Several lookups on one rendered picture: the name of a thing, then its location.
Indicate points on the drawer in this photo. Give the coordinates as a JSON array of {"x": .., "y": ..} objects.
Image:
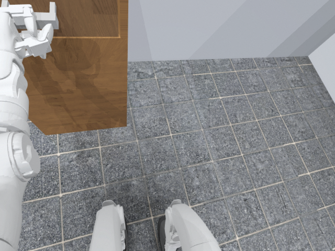
[{"x": 79, "y": 18}]

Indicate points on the left robot forearm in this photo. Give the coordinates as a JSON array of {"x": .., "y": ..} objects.
[{"x": 14, "y": 102}]

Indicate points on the cabinet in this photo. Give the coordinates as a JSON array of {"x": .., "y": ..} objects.
[{"x": 82, "y": 83}]

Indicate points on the left robot upper arm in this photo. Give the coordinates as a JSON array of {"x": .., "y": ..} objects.
[{"x": 19, "y": 162}]

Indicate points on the right robot shin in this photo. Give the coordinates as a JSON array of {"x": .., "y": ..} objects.
[{"x": 172, "y": 240}]

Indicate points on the handle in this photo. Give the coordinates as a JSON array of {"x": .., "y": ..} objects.
[{"x": 41, "y": 18}]

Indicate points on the left robot hand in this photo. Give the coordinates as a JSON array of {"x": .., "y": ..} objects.
[{"x": 37, "y": 42}]

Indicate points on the right robot thigh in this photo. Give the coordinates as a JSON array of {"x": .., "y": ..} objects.
[{"x": 193, "y": 233}]

